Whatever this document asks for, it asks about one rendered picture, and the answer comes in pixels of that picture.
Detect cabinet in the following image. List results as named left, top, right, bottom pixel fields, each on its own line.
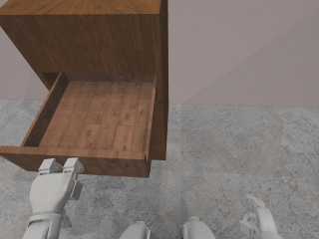
left=0, top=0, right=168, bottom=160

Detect robot left shin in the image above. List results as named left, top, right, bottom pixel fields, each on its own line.
left=136, top=221, right=146, bottom=225

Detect handle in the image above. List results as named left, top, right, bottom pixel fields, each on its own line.
left=68, top=172, right=83, bottom=201

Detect left robot forearm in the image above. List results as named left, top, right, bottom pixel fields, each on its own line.
left=22, top=212, right=63, bottom=239

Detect right robot thigh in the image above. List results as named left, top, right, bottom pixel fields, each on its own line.
left=182, top=220, right=216, bottom=239

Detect robot left hand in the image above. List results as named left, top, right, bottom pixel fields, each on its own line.
left=29, top=157, right=85, bottom=228

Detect drawer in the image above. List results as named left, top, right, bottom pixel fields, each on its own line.
left=0, top=73, right=158, bottom=178

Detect robot right hand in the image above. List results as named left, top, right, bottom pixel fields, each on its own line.
left=239, top=194, right=278, bottom=239

